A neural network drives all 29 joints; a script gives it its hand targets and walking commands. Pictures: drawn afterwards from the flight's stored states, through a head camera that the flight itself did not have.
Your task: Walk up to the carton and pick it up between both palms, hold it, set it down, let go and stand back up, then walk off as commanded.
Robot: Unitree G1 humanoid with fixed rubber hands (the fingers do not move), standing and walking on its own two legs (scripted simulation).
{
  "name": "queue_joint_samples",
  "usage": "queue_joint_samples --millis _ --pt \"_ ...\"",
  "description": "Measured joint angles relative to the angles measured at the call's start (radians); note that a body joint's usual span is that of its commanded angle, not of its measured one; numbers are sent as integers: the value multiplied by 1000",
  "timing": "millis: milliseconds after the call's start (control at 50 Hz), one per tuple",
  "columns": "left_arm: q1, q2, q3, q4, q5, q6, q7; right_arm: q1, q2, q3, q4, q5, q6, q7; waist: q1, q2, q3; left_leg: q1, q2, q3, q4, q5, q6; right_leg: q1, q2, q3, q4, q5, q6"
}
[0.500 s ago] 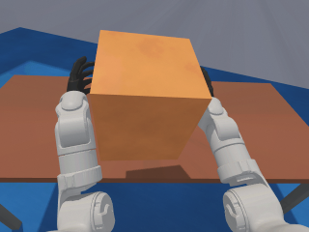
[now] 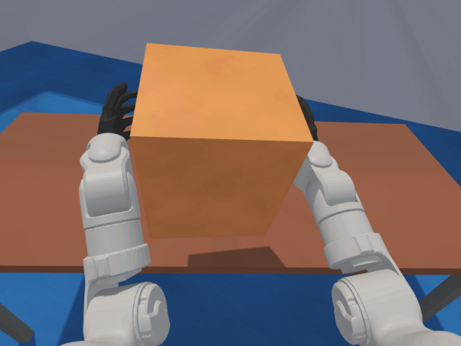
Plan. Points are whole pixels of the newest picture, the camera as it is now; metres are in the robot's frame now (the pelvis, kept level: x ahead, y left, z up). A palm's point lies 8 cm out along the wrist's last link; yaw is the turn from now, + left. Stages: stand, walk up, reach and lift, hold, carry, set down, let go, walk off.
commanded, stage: hold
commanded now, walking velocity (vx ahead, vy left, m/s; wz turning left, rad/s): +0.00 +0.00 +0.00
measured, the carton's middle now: (212, 149) +0.37 +0.02 +0.18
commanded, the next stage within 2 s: none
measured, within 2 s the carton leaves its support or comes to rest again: neither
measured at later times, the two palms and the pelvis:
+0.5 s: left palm (111, 139) +0.35 +0.17 +0.22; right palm (301, 143) +0.36 -0.13 +0.20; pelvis +0.00 +0.00 +0.00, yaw +0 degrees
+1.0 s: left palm (110, 138) +0.35 +0.17 +0.23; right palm (302, 141) +0.36 -0.13 +0.21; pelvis +0.00 +0.00 +0.00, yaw +0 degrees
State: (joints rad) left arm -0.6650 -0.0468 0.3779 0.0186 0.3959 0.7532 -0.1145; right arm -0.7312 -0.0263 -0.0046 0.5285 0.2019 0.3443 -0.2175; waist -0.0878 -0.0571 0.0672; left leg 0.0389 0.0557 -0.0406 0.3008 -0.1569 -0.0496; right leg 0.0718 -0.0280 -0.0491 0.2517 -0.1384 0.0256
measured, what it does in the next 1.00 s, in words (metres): stands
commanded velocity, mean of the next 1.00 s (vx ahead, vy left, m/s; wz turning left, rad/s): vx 0.00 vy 0.00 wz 0.00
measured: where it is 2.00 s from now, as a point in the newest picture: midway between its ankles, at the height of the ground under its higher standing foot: outside the picture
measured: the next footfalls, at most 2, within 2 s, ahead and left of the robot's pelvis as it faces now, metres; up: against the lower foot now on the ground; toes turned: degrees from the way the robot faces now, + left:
none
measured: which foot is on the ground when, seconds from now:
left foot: down 0.00-1.00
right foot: down 0.00-1.00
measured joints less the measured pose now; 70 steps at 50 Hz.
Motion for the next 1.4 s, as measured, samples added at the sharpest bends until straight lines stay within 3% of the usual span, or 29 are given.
queue_joint_samples --millis 440,920,1400 --pt "36 -1 -7 -46 -6 12 -6 23 7 10 -46 3 17 -9 -3 -2 8 7 -2 -3 11 -11 2 14 -2 -4 1 -7 2" --pt "-6 -2 14 9 9 2 -8 -18 9 -16 13 -12 7 3 3 -1 -1 1 -2 0 -2 5 2 -1 -2 0 5 1 0" --pt "13 -4 -3 -9 7 3 -3 0 4 -8 -6 -2 3 1 -3 -3 5 -1 -4 -3 6 -1 3 3 -3 -4 3 -1 2"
